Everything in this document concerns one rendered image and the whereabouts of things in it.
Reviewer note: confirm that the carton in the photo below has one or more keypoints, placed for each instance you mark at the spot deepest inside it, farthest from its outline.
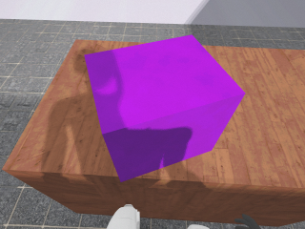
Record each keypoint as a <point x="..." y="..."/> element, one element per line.
<point x="160" y="103"/>

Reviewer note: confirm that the pedestal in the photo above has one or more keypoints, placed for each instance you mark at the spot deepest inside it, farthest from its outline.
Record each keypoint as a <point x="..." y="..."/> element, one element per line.
<point x="256" y="167"/>

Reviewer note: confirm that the robot right hand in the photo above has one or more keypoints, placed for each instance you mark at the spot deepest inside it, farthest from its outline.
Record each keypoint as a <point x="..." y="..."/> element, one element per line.
<point x="247" y="220"/>

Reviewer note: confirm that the robot left thigh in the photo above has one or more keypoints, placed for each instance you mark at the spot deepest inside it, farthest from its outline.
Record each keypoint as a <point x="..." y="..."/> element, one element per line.
<point x="125" y="217"/>

